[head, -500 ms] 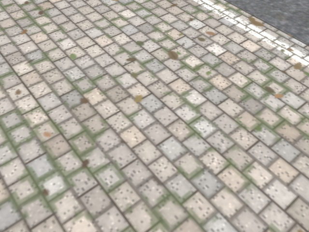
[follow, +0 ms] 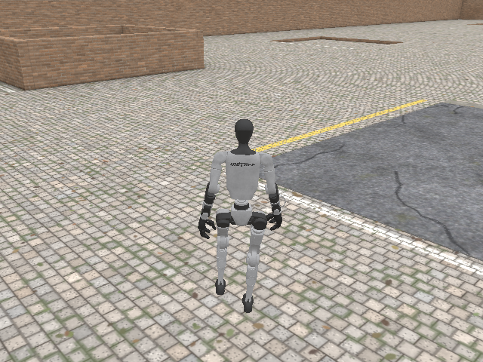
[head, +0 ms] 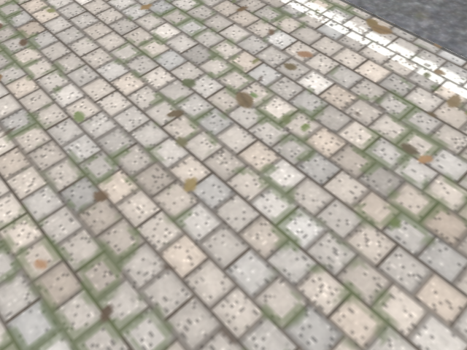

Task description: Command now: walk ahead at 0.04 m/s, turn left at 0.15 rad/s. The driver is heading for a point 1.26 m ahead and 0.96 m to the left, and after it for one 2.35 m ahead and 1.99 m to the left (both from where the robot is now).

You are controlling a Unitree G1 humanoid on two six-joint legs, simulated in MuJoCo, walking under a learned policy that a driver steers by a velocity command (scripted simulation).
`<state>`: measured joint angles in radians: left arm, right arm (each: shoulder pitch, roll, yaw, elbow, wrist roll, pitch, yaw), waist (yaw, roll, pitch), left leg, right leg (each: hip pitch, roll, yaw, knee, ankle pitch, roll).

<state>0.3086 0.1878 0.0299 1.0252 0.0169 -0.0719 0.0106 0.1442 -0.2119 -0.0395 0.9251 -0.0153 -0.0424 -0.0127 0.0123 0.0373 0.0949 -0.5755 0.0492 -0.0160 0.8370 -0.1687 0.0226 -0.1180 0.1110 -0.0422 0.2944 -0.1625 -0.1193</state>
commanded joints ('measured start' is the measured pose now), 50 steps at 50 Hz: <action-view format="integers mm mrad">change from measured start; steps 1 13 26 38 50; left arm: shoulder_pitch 3 -43 -90 3 57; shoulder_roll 131 116 130 180 158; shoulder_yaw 15 39 33 40 38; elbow -47 -140 -217 -222 -320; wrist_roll -5 16 -4 8 -2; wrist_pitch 1 113 52 3 60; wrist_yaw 24 36 5 24 11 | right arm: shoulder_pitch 112 155 81 -13 204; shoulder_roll -53 -170 -211 -112 -369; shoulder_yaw -2 -53 -92 -56 -108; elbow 0 -53 -109 -208 -255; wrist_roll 7 5 -2 -21 10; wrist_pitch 15 61 58 58 42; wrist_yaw -5 -12 21 73 32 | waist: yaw -25 -15 2 -1 -79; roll -140 30 104 -151 215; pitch -133 -130 -124 -30 -423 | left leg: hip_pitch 169 310 219 -129 756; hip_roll -48 239 40 -56 369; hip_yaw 65 -472 -433 12 -603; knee -61 -579 -683 186 -439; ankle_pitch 83 -22 -451 -93 658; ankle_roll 18 359 197 -44 354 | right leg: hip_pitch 21 -375 -148 65 -474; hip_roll -249 -76 -52 -341 -85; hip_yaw -4 109 43 70 -36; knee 33 970 347 -55 1016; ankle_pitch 958 -399 -314 417 -520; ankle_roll -5 86 133 -37 148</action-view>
